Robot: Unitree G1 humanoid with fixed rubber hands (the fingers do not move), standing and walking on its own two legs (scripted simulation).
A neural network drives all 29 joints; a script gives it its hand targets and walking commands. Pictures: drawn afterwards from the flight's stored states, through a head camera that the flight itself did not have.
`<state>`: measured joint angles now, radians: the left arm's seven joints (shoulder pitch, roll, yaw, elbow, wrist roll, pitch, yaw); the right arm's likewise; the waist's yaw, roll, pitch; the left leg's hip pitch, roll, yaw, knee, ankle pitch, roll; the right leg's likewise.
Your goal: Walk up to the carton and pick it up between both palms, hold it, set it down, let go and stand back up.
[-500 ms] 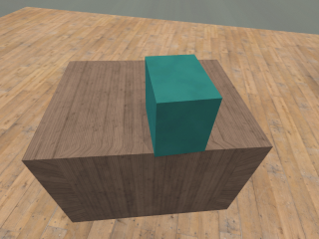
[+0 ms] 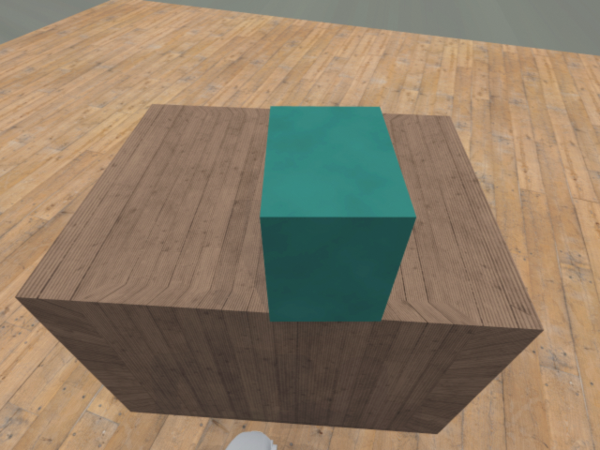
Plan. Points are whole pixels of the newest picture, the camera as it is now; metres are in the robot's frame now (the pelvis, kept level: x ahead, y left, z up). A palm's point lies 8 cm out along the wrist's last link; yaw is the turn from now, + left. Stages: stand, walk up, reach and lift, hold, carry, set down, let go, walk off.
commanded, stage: walk up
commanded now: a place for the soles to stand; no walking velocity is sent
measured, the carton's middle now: (325, 213) +0.51 -0.02 +0.03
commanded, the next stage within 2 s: none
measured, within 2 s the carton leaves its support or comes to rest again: neither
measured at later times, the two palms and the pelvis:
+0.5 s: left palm out of the picture +0.09 +0.26 -0.11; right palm out of the picture +0.14 -0.24 -0.11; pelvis +0.05 +0.00 +0.01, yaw +2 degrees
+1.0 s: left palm out of the picture +0.06 +0.29 -0.12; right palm out of the picture +0.16 -0.20 -0.09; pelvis +0.06 +0.04 +0.02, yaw +3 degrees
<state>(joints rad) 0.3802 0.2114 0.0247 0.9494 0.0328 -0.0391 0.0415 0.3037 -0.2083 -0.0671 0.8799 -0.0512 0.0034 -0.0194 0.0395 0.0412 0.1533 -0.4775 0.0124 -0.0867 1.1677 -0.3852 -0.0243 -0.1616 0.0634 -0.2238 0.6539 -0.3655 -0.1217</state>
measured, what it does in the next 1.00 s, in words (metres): steps on the spot: left foot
